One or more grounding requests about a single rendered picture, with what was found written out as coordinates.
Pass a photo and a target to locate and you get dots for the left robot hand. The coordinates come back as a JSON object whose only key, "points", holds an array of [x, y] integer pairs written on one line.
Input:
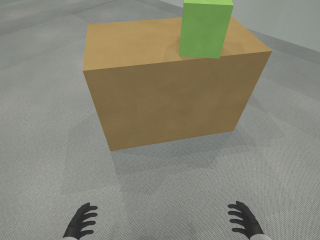
{"points": [[76, 224]]}

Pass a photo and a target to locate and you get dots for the right robot hand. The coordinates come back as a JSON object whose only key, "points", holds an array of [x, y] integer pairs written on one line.
{"points": [[249, 221]]}

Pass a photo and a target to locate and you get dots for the pedestal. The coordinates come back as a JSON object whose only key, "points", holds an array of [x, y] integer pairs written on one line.
{"points": [[144, 93]]}

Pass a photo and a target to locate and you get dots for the carton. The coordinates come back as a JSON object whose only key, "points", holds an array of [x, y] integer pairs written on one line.
{"points": [[204, 27]]}

